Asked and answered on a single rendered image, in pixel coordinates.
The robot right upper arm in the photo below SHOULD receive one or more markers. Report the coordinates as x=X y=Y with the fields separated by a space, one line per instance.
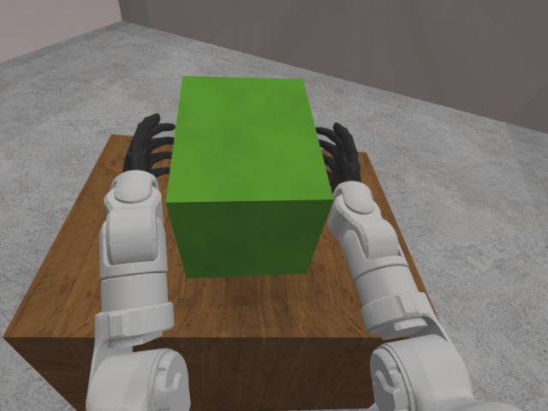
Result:
x=423 y=374

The pedestal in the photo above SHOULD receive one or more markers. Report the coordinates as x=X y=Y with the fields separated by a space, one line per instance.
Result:
x=251 y=343

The robot left forearm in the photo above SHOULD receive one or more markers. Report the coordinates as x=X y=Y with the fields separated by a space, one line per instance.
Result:
x=132 y=265

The carton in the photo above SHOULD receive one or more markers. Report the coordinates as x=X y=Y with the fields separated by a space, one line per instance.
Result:
x=248 y=191

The right robot hand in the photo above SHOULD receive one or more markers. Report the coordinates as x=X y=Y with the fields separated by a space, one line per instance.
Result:
x=344 y=165

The robot left upper arm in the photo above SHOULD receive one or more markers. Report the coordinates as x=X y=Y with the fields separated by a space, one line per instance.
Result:
x=151 y=380

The left robot hand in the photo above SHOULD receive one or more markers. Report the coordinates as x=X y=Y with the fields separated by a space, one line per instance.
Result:
x=139 y=155

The robot right forearm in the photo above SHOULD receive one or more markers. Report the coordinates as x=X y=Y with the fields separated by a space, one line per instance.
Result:
x=392 y=305

